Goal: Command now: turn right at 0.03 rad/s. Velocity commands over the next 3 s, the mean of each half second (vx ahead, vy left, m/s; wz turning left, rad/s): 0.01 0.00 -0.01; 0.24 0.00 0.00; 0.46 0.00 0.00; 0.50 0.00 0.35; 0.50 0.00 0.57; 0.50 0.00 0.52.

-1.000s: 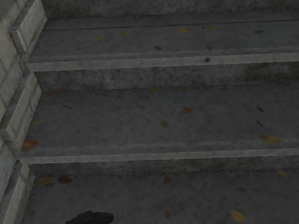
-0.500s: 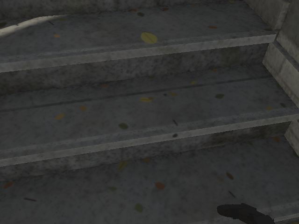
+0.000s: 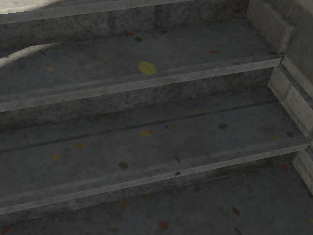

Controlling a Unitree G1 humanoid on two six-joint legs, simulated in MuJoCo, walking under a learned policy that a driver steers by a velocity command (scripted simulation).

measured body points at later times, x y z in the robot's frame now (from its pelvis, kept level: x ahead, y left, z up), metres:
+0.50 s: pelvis +0.05 -0.01 +0.01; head +0.05 -0.01 +0.46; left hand +0.13 +0.22 -0.13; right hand +0.11 -0.25 -0.13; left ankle +0.03 +0.12 -0.73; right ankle +0.05 -0.12 -0.73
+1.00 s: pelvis +0.14 -0.01 +0.01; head +0.13 -0.01 +0.46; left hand +0.29 +0.21 -0.11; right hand -0.02 -0.19 -0.13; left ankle +0.03 +0.11 -0.73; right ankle +0.11 -0.13 -0.50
